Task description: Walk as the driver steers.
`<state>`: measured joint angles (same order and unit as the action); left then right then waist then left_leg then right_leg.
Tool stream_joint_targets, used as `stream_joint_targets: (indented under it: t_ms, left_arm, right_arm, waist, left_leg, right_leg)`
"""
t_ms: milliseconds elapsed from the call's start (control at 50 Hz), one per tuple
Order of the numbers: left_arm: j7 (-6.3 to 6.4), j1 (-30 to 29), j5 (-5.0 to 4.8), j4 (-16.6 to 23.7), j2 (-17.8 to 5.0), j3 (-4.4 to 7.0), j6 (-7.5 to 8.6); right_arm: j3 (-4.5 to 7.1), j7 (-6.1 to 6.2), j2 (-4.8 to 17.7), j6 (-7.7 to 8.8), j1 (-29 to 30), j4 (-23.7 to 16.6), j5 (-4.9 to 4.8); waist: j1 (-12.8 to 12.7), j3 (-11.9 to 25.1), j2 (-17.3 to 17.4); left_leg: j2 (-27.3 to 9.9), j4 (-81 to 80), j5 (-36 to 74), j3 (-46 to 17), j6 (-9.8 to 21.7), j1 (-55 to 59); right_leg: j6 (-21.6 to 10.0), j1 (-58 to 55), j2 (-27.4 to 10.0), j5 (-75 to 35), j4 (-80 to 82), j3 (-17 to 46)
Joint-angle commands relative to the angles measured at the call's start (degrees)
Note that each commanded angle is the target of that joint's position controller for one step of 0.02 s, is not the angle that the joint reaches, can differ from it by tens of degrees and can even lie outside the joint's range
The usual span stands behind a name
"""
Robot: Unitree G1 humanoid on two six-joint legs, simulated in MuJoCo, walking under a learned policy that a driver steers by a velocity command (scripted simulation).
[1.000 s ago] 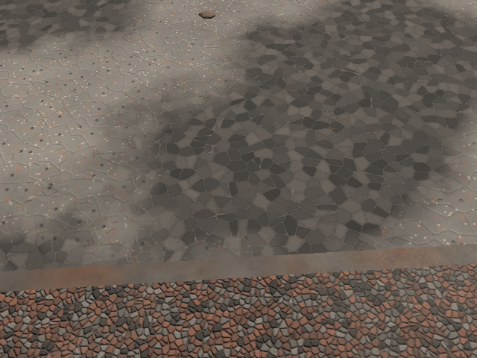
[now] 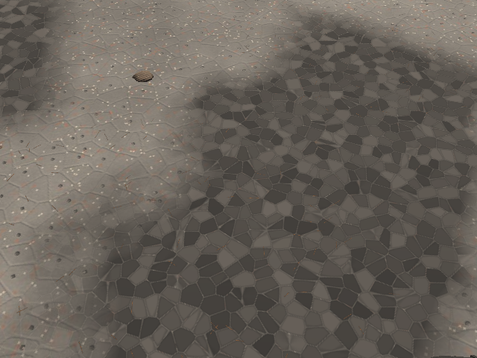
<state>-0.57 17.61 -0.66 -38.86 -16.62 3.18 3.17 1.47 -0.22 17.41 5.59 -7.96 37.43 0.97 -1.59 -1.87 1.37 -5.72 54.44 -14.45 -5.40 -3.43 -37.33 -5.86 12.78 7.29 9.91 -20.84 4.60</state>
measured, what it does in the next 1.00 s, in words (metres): walks ahead, turning left: left foot, then right foot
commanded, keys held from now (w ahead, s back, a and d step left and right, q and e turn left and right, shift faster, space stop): w+e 0.12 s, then w+q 0.88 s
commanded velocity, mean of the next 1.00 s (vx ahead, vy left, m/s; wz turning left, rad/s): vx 0.50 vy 0.00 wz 0.19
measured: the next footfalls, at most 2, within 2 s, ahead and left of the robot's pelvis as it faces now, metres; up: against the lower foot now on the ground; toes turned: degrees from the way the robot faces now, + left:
left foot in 0.20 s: +0.30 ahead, +0.15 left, +0.00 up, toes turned -9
right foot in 0.66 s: +0.50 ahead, -0.08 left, +0.00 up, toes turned +8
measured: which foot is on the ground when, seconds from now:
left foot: up 0.00-0.18, down 0.20-0.66, up 0.68-1.00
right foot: down 0.00-0.22, up 0.24-0.64, down 0.66-1.00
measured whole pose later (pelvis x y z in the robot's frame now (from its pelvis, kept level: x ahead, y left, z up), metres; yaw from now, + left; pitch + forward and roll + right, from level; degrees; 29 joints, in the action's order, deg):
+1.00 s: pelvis +0.51 +0.05 +0.00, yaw +16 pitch +2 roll -2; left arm 0.1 20.1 -0.1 -46.5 -17.0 4.4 4.9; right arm 3.5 -1.9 17.9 1.7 -7.2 36.2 -1.2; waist -5.2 -1.9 2.8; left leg -5.3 45.5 -3.0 -2.3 -0.3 -39.6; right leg 0.2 0.3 0.4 15.7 -14.6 -8.3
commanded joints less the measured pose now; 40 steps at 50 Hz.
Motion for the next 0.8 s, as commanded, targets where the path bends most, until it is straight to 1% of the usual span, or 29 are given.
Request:
stream_joint_targets:
  t_ms: [20,60,100,120,160,180,200,220,240,260,280,300,320,340,380,420,460,500,560,600,620,640,660,680,700,720,740,760,800]
  left_arm:
    - [1.13,-2.0,-0.57,3.7,-10.0,2.91,0.35]
    - [1.22,0.6,-0.73,2.8,-10.2,2.99,-0.22]
    - [1.25,1.9,-1.10,2.2,-9.9,2.97,-0.59]
    - [1.28,2.0,-1.08,2.2,-9.6,2.91,-0.67]
    - [1.21,1.2,-0.47,1.8,-8.4,2.52,-0.64]
    - [1.04,1.5,-0.11,1.8,-7.1,2.10,-0.57]
    - [0.78,1.8,0.30,2.2,-4.4,1.09,-0.33]
    - [0.79,8.9,-0.09,2.9,-0.9,-0.09,0.31]
    - [0.83,10.6,-0.82,2.8,-2.7,-0.22,0.88]
    - [0.73,5.4,-1.39,3.1,-7.4,0.89,1.04]
    - [0.73,-1.2,-0.81,4.3,-8.4,1.01,1.21]
    - [0.80,-5.1,0.35,5.5,-7.6,0.86,1.61]
    - [0.79,-5.7,1.11,5.8,-6.8,0.95,1.97]
    - [0.68,-5.1,1.31,5.8,-5.9,0.83,2.19]
    - [0.53,-4.6,1.50,5.4,-4.3,0.35,2.29]
    - [0.48,-7.6,1.58,5.9,-2.8,-0.38,2.52]
    - [0.11,-11.7,1.25,6.3,-1.7,-0.95,2.87]
    - [-0.27,-14.8,0.67,6.5,-2.2,-0.87,3.20]
    - [-0.51,-17.8,0.15,7.3,-3.6,-0.22,3.69]
    - [-0.45,-16.7,-0.05,7.2,-4.7,0.53,4.06]
    - [-0.26,-14.1,0.00,6.5,-5.3,1.06,4.17]
    - [0.17,-9.8,0.33,5.6,-6.5,1.82,4.23]
    - [0.82,-1.4,1.16,4.9,-9.5,2.81,4.19]
    - [0.95,3.8,1.64,3.2,-14.6,4.15,3.09]
    - [0.56,4.7,0.65,2.3,-11.4,3.83,2.69]
    - [0.62,2.9,0.40,2.5,-7.5,2.80,2.69]
    - [0.57,0.2,0.75,2.6,-5.8,2.14,2.61]
    - [0.44,-2.0,1.01,2.3,-4.3,1.66,2.54]
    - [0.40,-4.2,1.38,1.7,-3.5,1.47,2.75]
  right_arm:
    - [0.34,0.15,2.6,0.22,2.4,-3.3,0.08]
    - [0.60,-0.20,3.2,0.60,5.7,-4.0,-0.75]
    - [1.28,-0.53,4.7,1.03,6.7,-4.5,-1.32]
    - [1.81,-0.64,5.7,1.25,6.4,-4.6,-1.47]
    - [2.54,-0.97,6.4,1.76,2.2,-3.2,-1.45]
    - [3.19,-0.84,7.2,1.91,-1.5,-2.2,-1.06]
    - [3.88,-0.58,9.1,2.21,-7.2,-1.7,-0.20]
    - [5.20,-0.50,14.6,2.00,-13.2,-0.7,0.86]
    - [5.67,-1.40,14.3,1.34,-17.8,1.9,-0.80]
    - [4.35,-1.49,9.8,1.11,-15.1,0.9,-1.88]
    - [3.69,-1.37,7.7,0.58,-12.3,0.3,-1.54]
    - [3.32,-1.43,7.1,0.20,-10.6,-0.1,-1.02]
    - [3.00,-1.34,6.3,0.04,-9.5,-0.3,-0.85]
    - [2.77,-1.18,5.7,-0.09,-9.0,-0.3,-0.75]
    - [2.81,-0.75,5.8,-0.27,-9.4,0.3,-1.32]
    - [3.35,-0.07,7.3,-0.62,-10.2,1.0,-1.87]
    - [3.79,0.49,8.5,-1.16,-11.3,1.7,-2.19]
    - [3.94,0.78,8.8,-1.74,-13.1,2.5,-2.35]
    - [4.00,0.96,8.6,-2.51,-15.1,3.3,-2.78]
    - [4.15,1.06,8.6,-2.94,-14.5,3.3,-2.86]
    - [4.00,1.09,7.8,-3.09,-13.9,3.1,-2.86]
    - [3.55,1.05,6.2,-3.01,-13.2,2.6,-2.60]
    - [2.46,0.86,2.9,-2.64,-11.8,1.2,-1.92]
    - [1.20,0.93,-0.7,-1.86,-17.6,-0.6,-2.69]
    - [2.18,1.10,4.3,-1.72,-18.0,-0.2,-3.63]
    - [3.15,1.10,7.4,-2.04,-13.4,-0.1,-3.42]
    - [3.32,1.04,7.1,-2.42,-11.0,-0.3,-2.79]
    - [3.41,0.84,6.4,-2.64,-9.5,-0.7,-2.30]
    - [3.29,0.21,4.3,-3.31,-8.5,-1.5,-2.56]
  waist:
    - [0.0,2.3,-4.9]
    - [-2.0,3.3,-6.0]
    - [-2.2,3.8,-7.0]
    - [-1.6,4.0,-7.6]
    - [0.5,4.5,-9.3]
    - [2.1,5.5,-9.5]
    - [4.7,10.1,-7.0]
    - [3.4,18.0,7.1]
    - [4.3,18.7,18.3]
    - [5.2,11.0,10.3]
    - [5.8,6.1,4.7]
    - [5.3,2.6,2.1]
    - [3.9,1.6,2.3]
    - [2.9,1.9,3.7]
    - [2.1,3.1,5.3]
    - [2.8,3.0,4.9]
    - [4.1,2.5,4.5]
    - [5.3,2.4,4.7]
    - [5.7,2.2,4.8]
    - [4.0,2.4,5.6]
    - [2.4,3.0,5.5]
    - [0.0,5.2,5.2]
    - [-4.1,11.3,0.1]
    - [-2.5,17.6,-15.9]
    - [-2.9,14.5,-16.2]
    - [-3.8,7.8,-10.4]
    - [-2.8,4.4,-7.3]
    - [-1.6,1.9,-6.8]
    - [0.3,-0.1,-8.3]
  left_leg:
    - [3.2,-12.8,12.7,3.8,-1.7,8.2]
    - [5.3,-18.9,17.9,3.7,-1.7,10.8]
    - [5.7,-22.7,16.7,1.9,-0.8,11.7]
    - [5.7,-24.0,15.0,1.1,-0.1,12.4]
    - [4.7,-25.5,13.4,2.4,2.4,15.5]
    - [5.1,-26.7,11.8,3.7,4.2,20.1]
    - [0.3,-26.1,10.7,-0.7,7.4,29.1]
    - [-11.0,-28.4,5.2,-22.0,16.5,47.5]
    - [-16.4,-37.8,-11.7,-43.7,22.2,52.8]
    - [-15.0,-39.5,-19.3,-41.6,20.0,48.6]
    - [-12.2,-39.0,-15.6,-33.1,17.9,42.2]
    - [-9.5,-39.4,-8.3,-27.3,17.5,36.2]
    - [-7.4,-39.9,-2.0,-23.8,17.1,32.8]
    - [-5.4,-40.7,2.3,-21.2,16.7,30.7]
    - [-3.8,-41.3,8.8,-17.3,17.4,29.1]
    - [-3.0,-41.6,12.7,-14.2,17.7,26.9]
    - [-2.0,-41.5,12.7,-12.3,16.8,24.8]
    - [-1.8,-40.9,11.6,-12.6,16.2,24.0]
    - [-2.4,-38.6,8.2,-15.9,15.1,25.4]
    - [-2.5,-36.1,6.5,-18.3,13.8,25.7]
    - [-1.3,-33.8,6.1,-18.3,12.7,24.8]
    - [0.8,-29.0,6.6,-17.0,11.1,22.4]
    - [4.0,-14.9,2.2,-12.5,8.7,16.1]
    - [10.6,1.7,-16.2,-3.7,5.6,-0.5]
    - [6.7,11.8,-18.8,-2.9,4.6,-9.6]
    - [4.5,15.8,-13.8,-3.4,4.3,-11.5]
    - [3.1,16.1,-9.6,-2.3,3.8,-10.2]
    - [2.0,14.6,-6.8,-2.0,3.5,-9.2]
    - [0.0,12.0,-3.8,-1.2,3.2,-5.5]
  right_leg:
    - [-8.6,6.8,-10.4,-12.9,6.1,7.7]
    - [-7.2,5.3,-10.7,-8.6,4.4,9.5]
    - [-6.1,1.9,-12.2,-4.1,1.5,13.6]
    - [-5.5,0.2,-13.2,-2.3,-0.1,15.8]
    - [-4.1,-2.9,-15.2,-2.3,-3.6,16.5]
    - [-2.9,-3.1,-13.8,-6.2,-7.2,15.3]
    - [-0.9,-1.1,-11.0,-7.1,-17.8,11.9]
    - [3.4,13.6,-3.8,4.6,-38.0,4.9]
    - [5.3,27.4,-1.8,23.3,-49.8,3.1]
    - [4.7,32.9,-5.6,20.0,-54.1,4.6]
    - [4.3,33.1,-7.8,15.3,-53.4,2.7]
    - [4.1,32.4,-9.1,12.5,-50.0,1.3]
    - [4.2,30.2,-10.6,10.0,-45.7,1.4]
    - [4.5,27.3,-11.1,8.8,-42.6,0.9]
    - [5.7,24.3,-10.7,8.8,-36.1,-0.8]
    - [7.1,21.6,-9.7,5.9,-27.6,-2.0]
    - [7.9,18.1,-8.5,-1.0,-19.5,-2.3]
    - [8.5,14.9,-7.0,-6.7,-14.4,-2.1]
    - [8.1,11.3,-5.9,-7.6,-9.1,-0.8]
    - [6.9,6.8,-5.8,-6.2,-5.9,-0.8]
    - [5.8,2.2,-6.2,-6.3,-3.8,-1.1]
    - [4.3,-5.2,-8.3,-5.5,-2.9,-0.2]
    - [0.6,-17.3,-17.2,-2.1,-3.1,7.9]
    - [-8.1,-32.2,-30.0,6.9,0.3,28.9]
    - [-10.1,-30.6,-32.5,19.6,3.6,38.3]
    - [-8.1,-25.1,-29.7,19.1,4.4,31.3]
    - [-6.3,-19.7,-26.8,12.5,5.2,23.8]
    - [-5.7,-15.3,-24.6,6.5,6.5,18.6]
    - [-4.5,-8.9,-22.0,-1.2,9.3,10.6]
